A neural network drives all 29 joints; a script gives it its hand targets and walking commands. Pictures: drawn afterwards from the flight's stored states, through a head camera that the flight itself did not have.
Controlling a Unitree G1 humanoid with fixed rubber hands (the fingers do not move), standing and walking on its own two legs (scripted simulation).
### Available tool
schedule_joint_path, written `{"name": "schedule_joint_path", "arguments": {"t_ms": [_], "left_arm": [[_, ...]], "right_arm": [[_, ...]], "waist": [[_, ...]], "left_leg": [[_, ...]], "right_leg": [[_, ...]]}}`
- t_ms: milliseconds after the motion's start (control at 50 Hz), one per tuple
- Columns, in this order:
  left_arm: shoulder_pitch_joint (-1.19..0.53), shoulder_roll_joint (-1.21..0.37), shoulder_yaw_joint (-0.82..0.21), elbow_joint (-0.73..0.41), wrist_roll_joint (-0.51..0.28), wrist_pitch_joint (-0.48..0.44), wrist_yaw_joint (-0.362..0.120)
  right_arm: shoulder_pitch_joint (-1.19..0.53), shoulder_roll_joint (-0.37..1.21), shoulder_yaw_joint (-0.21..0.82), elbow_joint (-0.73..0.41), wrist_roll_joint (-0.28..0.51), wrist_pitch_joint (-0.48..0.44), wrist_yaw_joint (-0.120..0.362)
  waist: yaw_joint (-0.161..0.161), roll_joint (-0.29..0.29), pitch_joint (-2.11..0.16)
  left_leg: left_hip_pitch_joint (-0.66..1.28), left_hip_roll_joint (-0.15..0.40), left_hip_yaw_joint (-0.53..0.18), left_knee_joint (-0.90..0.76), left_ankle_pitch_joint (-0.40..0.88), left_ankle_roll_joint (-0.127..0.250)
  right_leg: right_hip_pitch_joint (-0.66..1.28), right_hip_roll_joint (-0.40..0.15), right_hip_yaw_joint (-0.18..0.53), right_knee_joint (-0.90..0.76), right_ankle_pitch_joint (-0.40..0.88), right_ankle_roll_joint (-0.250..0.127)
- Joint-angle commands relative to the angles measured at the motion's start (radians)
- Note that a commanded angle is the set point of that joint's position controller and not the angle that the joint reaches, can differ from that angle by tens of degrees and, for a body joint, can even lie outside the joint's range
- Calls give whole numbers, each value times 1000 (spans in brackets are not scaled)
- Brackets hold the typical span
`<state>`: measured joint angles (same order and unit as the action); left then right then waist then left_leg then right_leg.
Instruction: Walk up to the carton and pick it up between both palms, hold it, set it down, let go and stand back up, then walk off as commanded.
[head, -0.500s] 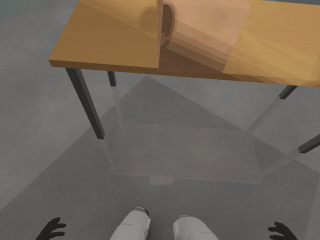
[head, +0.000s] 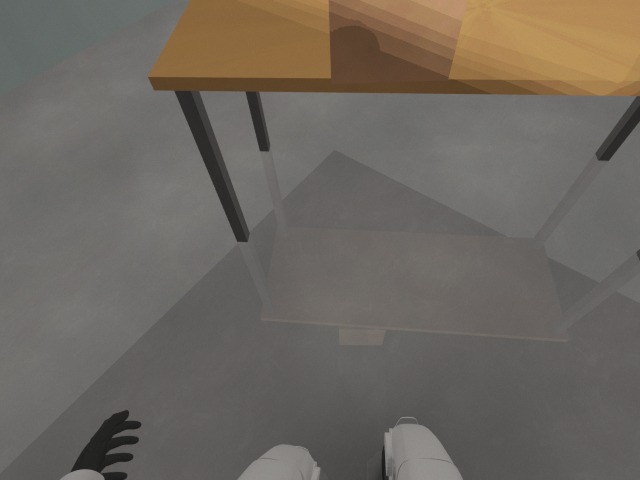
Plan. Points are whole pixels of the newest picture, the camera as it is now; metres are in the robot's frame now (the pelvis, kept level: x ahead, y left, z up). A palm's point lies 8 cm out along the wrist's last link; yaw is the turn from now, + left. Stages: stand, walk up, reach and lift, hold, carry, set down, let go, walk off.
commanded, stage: walk off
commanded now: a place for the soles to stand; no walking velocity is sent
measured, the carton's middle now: out of the picture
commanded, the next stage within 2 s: none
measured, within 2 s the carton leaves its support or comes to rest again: neither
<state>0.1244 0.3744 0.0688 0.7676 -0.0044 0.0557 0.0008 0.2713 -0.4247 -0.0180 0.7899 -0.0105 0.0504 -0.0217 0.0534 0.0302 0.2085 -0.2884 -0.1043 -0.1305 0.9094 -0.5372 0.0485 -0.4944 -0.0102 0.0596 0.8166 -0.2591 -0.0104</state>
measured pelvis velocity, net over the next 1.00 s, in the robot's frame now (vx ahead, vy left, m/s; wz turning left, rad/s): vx -0.24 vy -0.03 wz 0.01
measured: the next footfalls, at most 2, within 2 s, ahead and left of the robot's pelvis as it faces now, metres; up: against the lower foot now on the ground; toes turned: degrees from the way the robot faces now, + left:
left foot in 0.02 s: +0.02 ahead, +0.12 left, +0.00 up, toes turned -8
right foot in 0.56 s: -0.10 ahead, -0.18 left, +0.00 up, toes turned +2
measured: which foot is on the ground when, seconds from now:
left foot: up 0.00-0.00, down 0.02-0.58, up 0.60-0.96, down 0.98-1.00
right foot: down 0.00-0.04, up 0.06-0.54, down 0.56-1.00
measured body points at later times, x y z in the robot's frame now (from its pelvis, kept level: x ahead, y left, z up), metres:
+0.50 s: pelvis -0.13 -0.03 +0.00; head -0.04 -0.01 +0.44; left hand -0.02 +0.28 -0.13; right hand -0.03 -0.36 -0.09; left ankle -0.03 +0.12 -0.70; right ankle -0.14 -0.15 -0.65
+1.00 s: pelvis -0.24 -0.03 +0.00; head -0.20 -0.05 +0.45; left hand -0.14 +0.29 -0.09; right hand -0.18 -0.36 -0.12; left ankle -0.23 +0.08 -0.70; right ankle -0.14 -0.18 -0.69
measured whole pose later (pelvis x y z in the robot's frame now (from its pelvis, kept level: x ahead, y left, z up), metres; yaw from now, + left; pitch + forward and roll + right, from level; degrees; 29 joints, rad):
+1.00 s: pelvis -0.24 -0.03 +0.00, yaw +1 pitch -7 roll +2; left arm 0.16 0.39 0.07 0.77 0.00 0.03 0.00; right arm 0.34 -0.44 -0.02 0.79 -0.01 0.02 -0.01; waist 0.05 0.02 0.22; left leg -0.26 -0.09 -0.05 0.81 -0.48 0.03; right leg -0.43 -0.05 0.07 0.86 -0.36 -0.01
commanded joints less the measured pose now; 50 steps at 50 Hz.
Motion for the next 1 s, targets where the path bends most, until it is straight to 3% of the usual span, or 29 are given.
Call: {"name": "schedule_joint_path", "arguments": {"t_ms": [0, 20, 40, 60, 80, 100, 140, 220, 340, 400, 440, 460, 500, 520, 540, 560, 580, 600, 620, 640, 700, 760, 820, 860, 880, 920, 940, 960, 980], "left_arm": [[57, 188, 56, -81, 6, 18, 12], [-16, 191, 61, -101, 12, 12, 18], [-53, 254, 87, -93, 27, 10, 32], [-37, 257, 82, -90, 24, 10, 30], [1, 246, 73, -77, 14, 10, 25], [43, 236, 72, -67, 6, 14, 21], [99, 239, 70, -41, 8, 18, 13], [91, 250, 68, -59, 18, 15, 14], [99, 249, 68, -75, 28, 10, 6], [118, 250, 73, -80, 30, 8, -1], [142, 245, 75, -76, 31, 2, -5], [162, 239, 75, -67, 29, -4, -8], [273, 216, 75, -8, 28, -23, -9], [318, 238, 84, 17, 34, -32, -4], [266, 297, 83, 1, 46, -41, 0], [126, 354, 84, -51, 50, -41, 3], [42, 367, 95, -71, 50, -37, 14], [-36, 349, 86, -90, 40, -40, 21], [-73, 331, 77, -93, 29, -50, 24], [-69, 320, 75, -88, 25, -54, 25], [-20, 318, 88, -75, 30, -70, 23], [13, 305, 82, -69, 33, -80, 19], [20, 306, 80, -62, 42, -70, 12], [15, 317, 83, -65, 44, -58, 9], [5, 323, 85, -67, 45, -54, 8], [-31, 313, 80, -71, 39, -45, 10], [-33, 280, 73, -67, 37, -39, 14], [-13, 224, 62, -59, 27, -32, 18], [-19, 203, 63, -68, 18, -36, 27]], "right_arm": [[162, -226, -117, -18, -4, -39, -6], [86, -349, -136, -62, -10, -41, -4], [67, -378, -144, -84, -3, -47, -10], [10, -329, -128, -106, -11, -57, -16], [-54, -297, -115, -108, -15, -60, -21], [-84, -280, -118, -115, -17, -63, -24], [-89, -260, -121, -115, -6, -64, -26], [18, -246, -130, -107, 5, -68, -41], [46, -250, -141, -89, 10, -74, -68], [8, -267, -142, -96, 9, -73, -72], [-42, -280, -141, -106, 4, -69, -66], [-78, -283, -139, -113, -1, -66, -60], [-195, -263, -124, -131, -5, -47, -47], [-159, -221, -112, -117, -3, -36, -46], [-89, -164, -96, -102, 0, -25, -41], [-50, -186, -109, -80, -6, -11, -44], [-84, -242, -126, -79, -13, -15, -46], [-80, -264, -138, -64, -10, -21, -46], [-45, -275, -138, -49, -5, -23, -38], [-23, -278, -135, -48, -3, -24, -30], [30, -276, -127, -43, -15, -27, -10], [40, -249, -114, -31, -9, -34, 1], [76, -220, -107, -9, -2, -41, 11], [113, -210, -108, -3, 0, -46, 17], [146, -210, -110, 3, 2, -48, 19], [256, -212, -122, 31, 3, -52, 24], [303, -212, -129, 40, -5, -56, 25], [305, -231, -129, 25, -22, -59, 22], [206, -330, -135, -29, -36, -63, 19]], "waist": [[-62, -76, -183], [-87, 201, -109], [-106, 93, -33], [-66, 10, 0], [-34, 3, -11], [-15, 34, -27], [-26, 75, -95], [-77, 109, -219], [-93, 133, -284], [-75, 156, -276], [-55, 198, -266], [-39, 222, -261], [44, 194, -263], [64, 48, -250], [24, -237, -187], [-32, -211, -123], [-6, -196, -84], [-32, -183, -26], [-61, -161, -3], [-65, -150, -9], [-49, -175, -113], [-41, -197, -142], [-40, -283, -146], [-39, -336, -154], [-45, -352, -162], [-101, -294, -182], [-132, -215, -201], [-141, -16, -188], [-133, 235, -71]], "left_leg": [[35, 157, -122, -522, 50, 67], [-80, 469, -584, -614, 117, 201], [-209, 505, -728, -614, 129, 248], [-247, 431, -606, -573, 252, 174], [-213, 369, -470, -530, 344, 120], [-146, 337, -387, -498, 403, 95], [-32, 318, -339, -457, 462, 111], [202, 366, -367, -368, 652, 183], [280, 430, -366, -305, 856, 244], [190, 442, -362, -304, 810, 255], [102, 420, -338, -299, 705, 232], [38, 391, -308, -288, 640, 208], [-215, 255, -173, -206, 413, 108], [-340, 130, -160, -63, 195, 60], [-437, -53, -96, 107, -83, 18], [-358, -62, -114, 281, -114, -22], [-345, -34, -144, 359, -54, -20], [-350, -11, -138, 403, 4, -28], [-351, -7, -141, 422, 53, -34], [-343, -3, -136, 427, 81, -36], [-348, -1, -86, 459, 94, -52], [-325, 30, -38, 353, 62, -58], [-209, 39, 58, 149, -22, -57], [-116, 45, 134, 17, -90, -45], [-63, 51, 167, -53, -106, -34], [117, 42, 223, -239, 5, -11], [241, 44, 177, -355, 20, 6], [238, 134, -75, -542, -204, 58], [-12, 401, -591, -758, -572, 127]], "right_leg": [[15, -24, 160, -84, -302, 10], [-148, 134, -16, 236, -353, 67], [-116, 98, 116, 368, -367, 41], [-46, 91, 159, 399, -300, 18], [-41, 103, 159, 420, -238, 19], [-65, 125, 156, 435, -190, 22], [-69, 146, 152, 477, -178, 36], [-141, 154, 205, 504, -242, 55], [-136, 121, 179, 417, -295, 48], [-72, 72, 142, 341, -288, 36], [5, 26, 109, 213, -266, 20], [68, 7, 94, 103, -245, 8], [364, -6, 36, -231, -66, -3], [438, -6, 130, -289, -105, 18], [310, -153, 411, -412, -184, 6], [79, -309, 561, -479, -299, -65], [-32, -382, 638, -548, -451, -117], [-70, -346, 602, -561, -516, -115], [-65, -281, 539, -543, -503, -98], [-53, -234, 503, -527, -506, -83], [107, -231, 495, -497, -601, -131], [161, -219, 462, -521, -688, -118], [134, -188, 373, -542, -686, -102], [105, -192, 335, -547, -649, -119], [92, -197, 320, -539, -613, -124], [6, -168, 244, -479, -564, -91], [-76, -117, 184, -360, -558, -41], [-158, -10, 90, -88, -559, 21], [-242, 123, -25, 212, -415, 55]]}}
